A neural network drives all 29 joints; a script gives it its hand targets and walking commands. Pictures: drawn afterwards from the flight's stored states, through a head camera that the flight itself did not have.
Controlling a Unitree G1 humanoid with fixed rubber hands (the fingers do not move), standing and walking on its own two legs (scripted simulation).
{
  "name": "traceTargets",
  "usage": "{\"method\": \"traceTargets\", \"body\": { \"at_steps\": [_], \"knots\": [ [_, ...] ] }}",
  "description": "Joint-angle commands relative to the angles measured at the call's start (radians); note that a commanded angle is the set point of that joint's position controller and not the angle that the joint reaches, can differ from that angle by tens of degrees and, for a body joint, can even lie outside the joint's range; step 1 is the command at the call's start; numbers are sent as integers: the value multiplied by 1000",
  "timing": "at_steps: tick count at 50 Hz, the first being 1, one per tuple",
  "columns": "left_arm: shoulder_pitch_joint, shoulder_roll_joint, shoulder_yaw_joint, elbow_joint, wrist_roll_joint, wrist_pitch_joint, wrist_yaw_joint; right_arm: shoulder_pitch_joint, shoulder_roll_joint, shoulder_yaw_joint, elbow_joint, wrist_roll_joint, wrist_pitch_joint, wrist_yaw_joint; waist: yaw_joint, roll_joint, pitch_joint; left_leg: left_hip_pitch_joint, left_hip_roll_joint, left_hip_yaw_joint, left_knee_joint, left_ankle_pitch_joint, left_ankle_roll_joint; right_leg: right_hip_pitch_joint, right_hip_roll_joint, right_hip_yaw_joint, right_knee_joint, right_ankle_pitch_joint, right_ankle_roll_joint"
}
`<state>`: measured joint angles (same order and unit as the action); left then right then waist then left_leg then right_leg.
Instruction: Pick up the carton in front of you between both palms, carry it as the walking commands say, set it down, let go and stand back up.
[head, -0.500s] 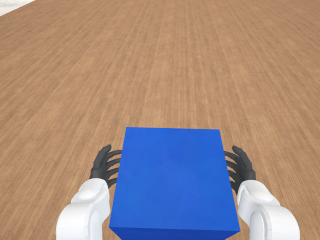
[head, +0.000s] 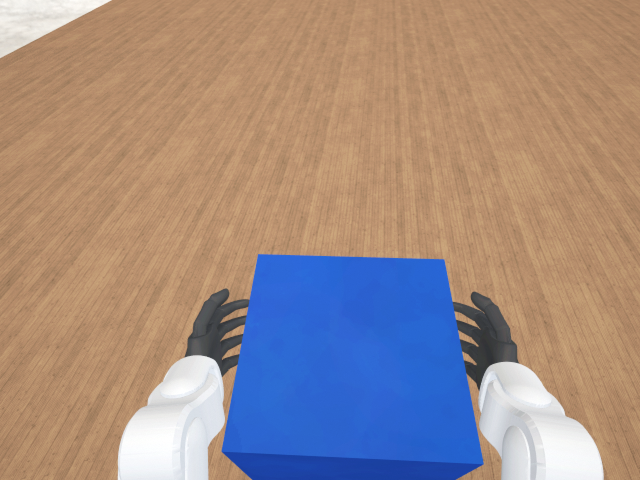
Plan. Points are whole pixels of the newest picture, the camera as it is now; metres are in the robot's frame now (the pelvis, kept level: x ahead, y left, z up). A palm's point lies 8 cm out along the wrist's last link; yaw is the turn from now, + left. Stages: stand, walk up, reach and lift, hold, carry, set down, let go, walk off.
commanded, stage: carry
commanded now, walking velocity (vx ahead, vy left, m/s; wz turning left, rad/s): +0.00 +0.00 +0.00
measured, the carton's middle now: (346, 383) +0.24 +0.00 +0.02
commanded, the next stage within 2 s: none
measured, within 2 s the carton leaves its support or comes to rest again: neither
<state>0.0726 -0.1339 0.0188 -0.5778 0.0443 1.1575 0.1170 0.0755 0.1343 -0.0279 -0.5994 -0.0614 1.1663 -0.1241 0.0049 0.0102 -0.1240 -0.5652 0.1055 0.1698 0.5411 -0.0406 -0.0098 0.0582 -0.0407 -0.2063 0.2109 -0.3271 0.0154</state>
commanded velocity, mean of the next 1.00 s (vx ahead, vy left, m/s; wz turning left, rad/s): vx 0.00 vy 0.00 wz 0.00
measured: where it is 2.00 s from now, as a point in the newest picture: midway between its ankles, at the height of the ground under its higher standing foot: outside the picture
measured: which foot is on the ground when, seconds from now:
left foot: up 0.00-0.04, down 0.06-1.00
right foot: down 0.00-0.08, up 0.10-0.36, down 0.38-1.00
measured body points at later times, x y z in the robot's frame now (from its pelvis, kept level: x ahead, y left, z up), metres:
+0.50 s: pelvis +0.23 +0.01 +0.00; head +0.20 +0.01 +0.45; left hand +0.47 +0.16 +0.10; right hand +0.47 -0.15 +0.10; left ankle +0.19 +0.11 -0.74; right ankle +0.23 -0.11 -0.74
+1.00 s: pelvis +0.26 +0.00 -0.01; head +0.24 +0.00 +0.44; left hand +0.53 +0.14 +0.03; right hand +0.53 -0.16 +0.03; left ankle +0.19 +0.11 -0.74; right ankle +0.23 -0.11 -0.74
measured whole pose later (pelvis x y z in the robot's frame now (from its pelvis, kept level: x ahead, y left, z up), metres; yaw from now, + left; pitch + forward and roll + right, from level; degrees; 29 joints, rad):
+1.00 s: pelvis +0.26 +0.00 -0.01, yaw +0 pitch +3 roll +0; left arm -0.07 -0.13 0.08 -0.07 0.19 0.88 0.04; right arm -0.08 0.13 -0.08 -0.06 -0.19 0.88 -0.04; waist -0.01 0.01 -0.11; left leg -0.20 0.09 0.19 0.52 -0.37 -0.02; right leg -0.27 -0.06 -0.17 0.54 -0.32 0.00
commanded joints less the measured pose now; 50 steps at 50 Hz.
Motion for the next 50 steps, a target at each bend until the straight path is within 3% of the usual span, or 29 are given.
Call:
{"method": "traceTargets", "body": {
  "at_steps": [1, 2, 3, 4, 5, 7, 8, 9, 12, 14, 15, 16, 18, 20, 22, 25, 30, 40, 50],
  "knots": [
    [-337, -643, -582, -87, -239, 30, -79, -337, 660, 616, -50, 274, 28, 84, -11, -127, -69, 316, -105, 131, -161, 139, 21, -55, -137, -50, 274, 795, -32],
    [-346, -627, -584, -93, -241, 40, -73, -344, 642, 601, -53, 272, 35, 82, -23, -76, -140, 520, -44, 74, -156, 241, 28, -165, -103, -46, 423, 667, 4],
    [-360, -619, -589, -113, -250, 50, -70, -337, 618, 584, -58, 274, 41, 79, -32, 91, -233, 747, 161, -174, -106, 532, 84, -365, -65, -29, 644, 321, 44],
    [-372, -626, -608, -130, -268, 57, -68, -320, 636, 579, -33, 283, 41, 78, -30, 239, -306, 898, 321, -420, -139, 758, 233, -561, 48, 39, 889, -171, 51],
    [-359, -662, -626, -145, -281, 55, -75, -317, 680, 588, -52, 303, 32, 85, -23, 235, -338, 864, 347, -439, -172, 773, 288, -591, 35, 130, 1024, -247, 28],
    [-412, -760, -640, -127, -289, 40, -94, -360, 777, 606, -71, 307, 15, 104, -23, 120, -314, 710, 280, -271, -202, 663, 210, -548, -52, 214, 901, -184, -8],
    [-424, -802, -652, -129, -291, 28, -102, -387, 816, 618, -77, 309, 6, 114, -14, 100, -284, 655, 243, -198, -223, 573, 164, -526, -80, 211, 748, -148, -4],
    [-424, -835, -660, -129, -286, 18, -107, -392, 848, 629, -68, 311, -1, 125, -8, 106, -274, 607, 212, -143, -242, 528, 137, -476, -70, 187, 611, -120, 3],
    [-398, -849, -662, -125, -271, 2, -111, -382, 852, 647, -82, 315, -16, 142, -12, 143, -274, 555, 192, -96, -265, 392, 141, -353, -12, 116, 399, -87, 13],
    [-380, -834, -658, -130, -263, 1, -107, -381, 831, 650, -100, 319, -16, 145, -14, 149, -276, 540, 183, -59, -237, 341, 139, -323, -18, 87, 317, 31, 6],
    [-390, -822, -655, -136, -262, 4, -105, -386, 815, 646, -98, 317, -12, 144, -7, 133, -262, 497, 161, -30, -210, 264, 120, -274, -24, 72, 246, 147, 3],
    [-397, -801, -648, -133, -259, 10, -103, -381, 791, 637, -88, 311, -6, 141, -6, 108, -233, 448, 132, -14, -188, 161, 89, -233, -36, 70, 178, 260, 1],
    [-400, -755, -630, -118, -253, 28, -100, -375, 747, 621, -63, 292, 11, 133, -6, 56, -206, 373, 101, 2, -150, 19, 37, -175, -105, 107, 174, 346, -5],
    [-406, -692, -609, -91, -249, 51, -95, -363, 703, 593, -17, 260, 32, 119, -19, -2, -145, 348, 65, -16, -138, -129, 14, -232, -167, 156, 182, 456, -13],
    [-401, -685, -588, -39, -242, 61, -97, -400, 681, 591, -12, 257, 53, 116, -14, -69, -97, 383, 69, -34, -129, 25, 5, -283, -161, 156, 208, 499, -12],
    [-378, -672, -557, 42, -231, 59, -108, -408, 673, 585, 37, 252, 56, 119, -11, -77, -133, 398, 75, -29, -51, 219, -11, -241, -149, 139, 256, 706, -14],
    [-419, -711, -556, 113, -213, 5, -147, -430, 716, 586, 127, 236, 5, 154, -9, -50, -218, 428, 56, -25, -23, 273, -19, -181, -142, 134, 307, 821, -23],
    [-484, -743, -546, 247, -155, -186, -219, -480, 737, 559, 277, 174, -195, 227, -10, -7, -260, 475, 66, -33, -13, 339, -12, -183, -127, 116, 332, 713, -20],
    [-541, -667, -392, 503, -40, -378, -234, -550, 668, 403, 535, 63, -391, 245, -10, -4, -186, 429, 74, -40, -59, 193, -6, -209, -126, 119, 290, 545, -22]
  ]
}}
